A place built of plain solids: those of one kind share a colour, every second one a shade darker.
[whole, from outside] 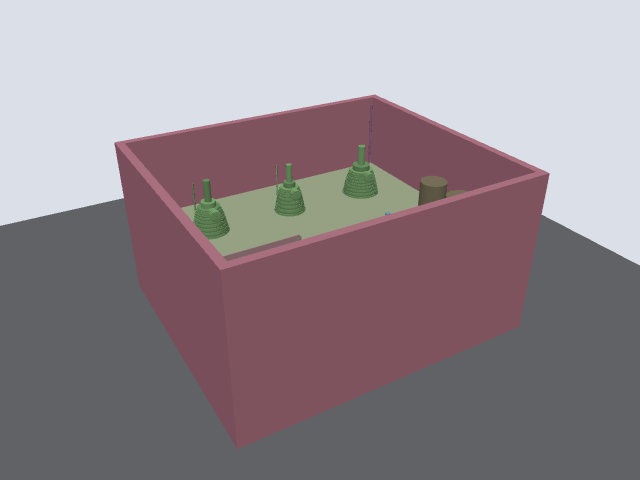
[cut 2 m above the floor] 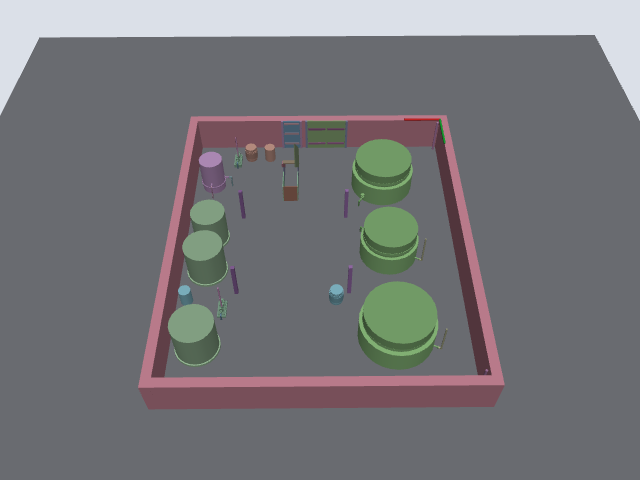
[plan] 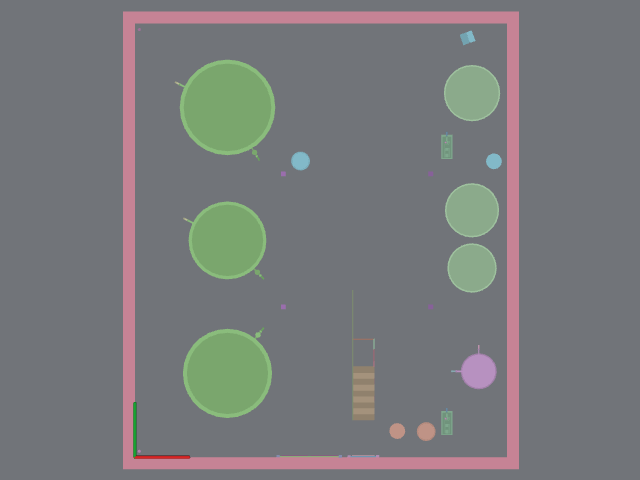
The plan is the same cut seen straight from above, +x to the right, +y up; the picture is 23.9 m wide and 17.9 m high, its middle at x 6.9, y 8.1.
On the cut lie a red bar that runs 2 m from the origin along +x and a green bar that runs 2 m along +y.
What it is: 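The still house of a malt distillery; one whitewashed hall 13.9 x 16.2 m, 9.3 m high, 3 copper pot stills in a row, an operating floor 4.76 m up, one steep steel stair free in the room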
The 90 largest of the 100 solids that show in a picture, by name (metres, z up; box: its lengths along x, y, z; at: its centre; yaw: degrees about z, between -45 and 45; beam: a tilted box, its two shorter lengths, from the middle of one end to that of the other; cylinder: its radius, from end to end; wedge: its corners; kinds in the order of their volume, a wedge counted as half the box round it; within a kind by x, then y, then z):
{
 "wall_1": {"box": [0.45, 17.07, 9.36], "at": [-0.23, 8.09, 4.63]},
 "wall_2": {"box": [14.77, 0.45, 9.36], "at": [6.93, -0.23, 4.63]},
 "wall_3": {"box": [14.77, 0.45, 9.36], "at": [6.93, 16.39, 4.63]},
 "wall_4": {"box": [0.45, 17.07, 9.36], "at": [14.1, 8.09, 4.63]},
 "still_1": {"cylinder": 1.66, "from": [3.45, 3.12, -0.05], "to": [3.45, 3.12, 1.21]},
 "still_2": {"cylinder": 1.52, "from": [3.45, 3.12, 1.34], "to": [3.45, 3.12, 1.5]},
 "still_3": {"cylinder": 1.51, "from": [3.45, 3.12, 1.5], "to": [3.45, 3.12, 3.41]},
 "still_4": {"cylinder": 1.02, "from": [3.45, 3.12, 4.76], "to": [3.45, 3.12, 4.87]},
 "still_5": {"cylinder": 0.99, "from": [3.45, 3.12, 4.87], "to": [3.45, 3.12, 4.98]},
 "still_6": {"cylinder": 0.97, "from": [3.45, 3.12, 4.98], "to": [3.45, 3.12, 5.1]},
 "still_7": {"cylinder": 0.95, "from": [3.45, 3.12, 5.1], "to": [3.45, 3.12, 5.21]},
 "still_8": {"cylinder": 0.92, "from": [3.45, 3.12, 5.21], "to": [3.45, 3.12, 5.32]},
 "still_9": {"cylinder": 0.9, "from": [3.45, 3.12, 5.32], "to": [3.45, 3.12, 5.43]},
 "still_10": {"cylinder": 0.87, "from": [3.45, 3.12, 5.43], "to": [3.45, 3.12, 5.53]},
 "still_11": {"cylinder": 0.85, "from": [3.45, 3.12, 5.53], "to": [3.45, 3.12, 5.64]},
 "still_12": {"cylinder": 0.83, "from": [3.45, 3.12, 5.64], "to": [3.45, 3.12, 5.73]},
 "still_13": {"cylinder": 0.61, "from": [3.45, 3.12, 6.22], "to": [3.45, 3.12, 6.26]},
 "still_14": {"cylinder": 0.41, "from": [3.45, 3.12, 6.26], "to": [3.45, 3.12, 6.56]},
 "still_15": {"cylinder": 0.19, "from": [3.45, 3.12, 6.56], "to": [3.45, 3.12, 7.78]},
 "still_16": {"cylinder": 1.45, "from": [3.45, 8.09, -0.05], "to": [3.45, 8.09, 1.17]},
 "still_17": {"cylinder": 1.29, "from": [3.45, 8.09, 1.16], "to": [3.45, 8.09, 1.32]},
 "still_18": {"cylinder": 1.35, "from": [3.45, 8.09, 1.32], "to": [3.45, 8.09, 1.5]},
 "still_19": {"cylinder": 1.33, "from": [3.45, 8.09, 1.5], "to": [3.45, 8.09, 3.41]},
 "still_20": {"cylinder": 0.89, "from": [3.45, 8.09, 4.76], "to": [3.45, 8.09, 4.88]},
 "still_21": {"cylinder": 0.87, "from": [3.45, 8.09, 4.88], "to": [3.45, 8.09, 5.0]},
 "still_22": {"cylinder": 0.85, "from": [3.45, 8.09, 5.0], "to": [3.45, 8.09, 5.13]},
 "still_23": {"cylinder": 0.83, "from": [3.45, 8.09, 5.13], "to": [3.45, 8.09, 5.25]},
 "still_24": {"cylinder": 0.8, "from": [3.45, 8.09, 5.25], "to": [3.45, 8.09, 5.37]},
 "still_25": {"cylinder": 0.78, "from": [3.45, 8.09, 5.37], "to": [3.45, 8.09, 5.48]},
 "still_26": {"cylinder": 0.76, "from": [3.45, 8.09, 5.48], "to": [3.45, 8.09, 5.6]},
 "still_27": {"cylinder": 0.74, "from": [3.45, 8.09, 5.6], "to": [3.45, 8.09, 5.7]},
 "still_28": {"cylinder": 0.53, "from": [3.45, 8.09, 6.22], "to": [3.45, 8.09, 6.26]},
 "still_29": {"cylinder": 0.34, "from": [3.45, 8.09, 6.26], "to": [3.45, 8.09, 6.56]},
 "still_30": {"cylinder": 0.17, "from": [3.45, 8.09, 6.56], "to": [3.45, 8.09, 7.61]},
 "still_31": {"cylinder": 1.78, "from": [3.45, 13.04, -0.05], "to": [3.45, 13.04, 1.23]},
 "still_32": {"cylinder": 1.64, "from": [3.45, 13.04, 1.34], "to": [3.45, 13.04, 1.5]},
 "still_33": {"cylinder": 1.63, "from": [3.45, 13.04, 1.5], "to": [3.45, 13.04, 3.41]},
 "still_34": {"cylinder": 1.1, "from": [3.45, 13.04, 4.76], "to": [3.45, 13.04, 4.86]},
 "still_35": {"cylinder": 1.08, "from": [3.45, 13.04, 4.86], "to": [3.45, 13.04, 4.96]},
 "still_36": {"cylinder": 1.05, "from": [3.45, 13.04, 4.96], "to": [3.45, 13.04, 5.06]},
 "still_37": {"cylinder": 1.03, "from": [3.45, 13.04, 5.06], "to": [3.45, 13.04, 5.17]},
 "still_38": {"cylinder": 1.01, "from": [3.45, 13.04, 5.17], "to": [3.45, 13.04, 5.27]},
 "still_39": {"cylinder": 0.98, "from": [3.45, 13.04, 5.27], "to": [3.45, 13.04, 5.36]},
 "still_40": {"cylinder": 0.96, "from": [3.45, 13.04, 5.36], "to": [3.45, 13.04, 5.45]},
 "still_41": {"cylinder": 0.94, "from": [3.45, 13.04, 5.45], "to": [3.45, 13.04, 5.55]},
 "still_42": {"cylinder": 0.91, "from": [3.45, 13.04, 5.55], "to": [3.45, 13.04, 5.63]},
 "still_43": {"cylinder": 0.68, "from": [3.45, 13.04, 6.22], "to": [3.45, 13.04, 6.26]},
 "still_44": {"cylinder": 0.52, "from": [3.45, 13.04, 6.26], "to": [3.45, 13.04, 6.56]},
 "still_45": {"cylinder": 0.21, "from": [3.45, 13.04, 6.56], "to": [3.45, 13.04, 7.73]},
 "still_46": {"box": [0.55, 0.54, 0.33], "at": [4.03, 8.09, 6.01]},
 "still_47": {"box": [0.65, 0.54, 0.33], "at": [4.08, 3.12, 6.01]},
 "still_48": {"box": [0.71, 0.54, 0.33], "at": [4.11, 13.04, 6.01]},
 "upper_floor_1": {"box": [7.99, 16.19, 0.3], "at": [3.98, 8.09, 4.61]},
 "receiver_1": {"cylinder": 0.92, "from": [12.57, 7.06, -0.05], "to": [12.57, 7.06, 0.14]},
 "receiver_2": {"cylinder": 0.86, "from": [12.57, 7.06, 0.14], "to": [12.57, 7.06, 2.56]},
 "receiver_3": {"cylinder": 1.01, "from": [12.57, 9.21, -0.05], "to": [12.57, 9.21, 0.14]},
 "receiver_4": {"cylinder": 0.95, "from": [12.57, 9.21, 0.14], "to": [12.57, 9.21, 2.28]},
 "receiver_5": {"cylinder": 1.05, "from": [12.57, 13.58, -0.05], "to": [12.57, 13.58, 0.14]},
 "receiver_6": {"cylinder": 0.99, "from": [12.57, 13.58, 0.14], "to": [12.57, 13.58, 2.2]},
 "charger_1": {"cylinder": 0.76, "from": [7.98, 14.97, 4.9], "to": [7.98, 14.97, 6.76]},
 "charger_2": {"cylinder": 0.81, "from": [10.27, 14.97, 4.9], "to": [10.27, 14.97, 6.77]},
 "condenser_1": {"cylinder": 0.61, "from": [12.82, 3.2, -0.05], "to": [12.82, 3.2, 0.45]},
 "condenser_2": {"cylinder": 0.67, "from": [12.82, 3.2, 0.45], "to": [12.82, 3.2, 0.5]},
 "condenser_3": {"cylinder": 0.62, "from": [12.82, 3.2, 0.5], "to": [12.82, 3.2, 3.16]},
 "stair_rail_1": {"wedge": [[8.1, 1.38, -0.32], [8.1, 1.38, 1.18], [8.1, 6.24, 4.26], [8.1, 6.24, 5.75], [8.14, 1.38, -0.32], [8.14, 1.38, 1.18], [8.14, 6.24, 4.26], [8.14, 6.24, 5.75]]},
 "column_1": {"box": [0.18, 0.18, 4.15], "at": [5.53, 5.61, 2.03]},
 "column_2": {"box": [0.18, 0.18, 4.15], "at": [5.53, 10.56, 2.03]},
 "column_3": {"box": [0.18, 0.18, 4.15], "at": [11.03, 5.61, 2.03]},
 "column_4": {"box": [0.18, 0.18, 4.15], "at": [11.03, 10.56, 2.03]},
 "piece_1": {"cylinder": 0.35, "from": [6.17, 11.04, 0.24], "to": [6.17, 11.04, 0.64]},
 "piece_2": {"cylinder": 0.31, "from": [6.17, 11.04, 0.82], "to": [6.17, 11.04, 0.88]},
 "piece_3": {"box": [0.26, 0.42, 0.49], "at": [12.3, 15.6, 0.2], "yaw": 20.1},
 "piece_4": {"box": [0.22, 0.42, 0.27], "at": [12.52, 15.68, 0.09], "yaw": 20.1},
 "piece_5": {"cylinder": 0.29, "from": [13.39, 11.03, -0.05], "to": [13.39, 11.03, 0.88]},
 "loading_door_leaves_1": {"box": [2.2, 0.07, 2.75], "at": [6.5, 0.01, 1.32]},
 "foot_1": {"cylinder": 0.29, "from": [9.78, 0.97, -0.05], "to": [9.78, 0.97, 0.88]},
 "foot_2": {"cylinder": 0.35, "from": [10.86, 0.96, 0.24], "to": [10.86, 0.96, 0.64]},
 "foot_3": {"cylinder": 0.31, "from": [10.86, 0.96, 0.82], "to": [10.86, 0.96, 0.88]},
 "well_rail_1": {"box": [0.04, 5.08, 1.05], "at": [7.95, 3.75, 5.24]},
 "riser_1": {"cylinder": 0.06, "from": [0.16, 0.22, -0.05], "to": [0.16, 0.22, 8.91]},
 "riser_2": {"cylinder": 0.06, "from": [0.16, 15.95, -0.05], "to": [0.16, 15.95, 8.91]},
 "pump_1": {"box": [0.33, 0.8, 0.045], "at": [11.63, 1.26, 0.21]},
 "pump_2": {"box": [0.42, 0.9, 0.24], "at": [11.63, 1.28, 0.07]},
 "pump_3": {"box": [0.42, 0.9, 0.16], "at": [11.63, 11.57, 0.03]},
 "foot_door_leaves_1": {"box": [0.95, 0.07, 2.1], "at": [8.52, 0.01, 1.0]},
 "loading_door_frame_1": {"box": [0.12, 0.1, 2.87], "at": [5.34, 0.03, 1.39]},
 "loading_door_frame_2": {"box": [0.12, 0.1, 2.87], "at": [7.66, 0.03, 1.39]},
 "foot_door_frame_1": {"box": [0.12, 0.1, 2.22], "at": [7.98, 0.03, 1.06]},
 "foot_door_frame_2": {"box": [0.12, 0.1, 2.22], "at": [9.05, 0.03, 1.06]},
 "stair_fence_cross_1": {"box": [0.84, 0.04, 1.15], "at": [8.52, 4.4, 0.53]}
}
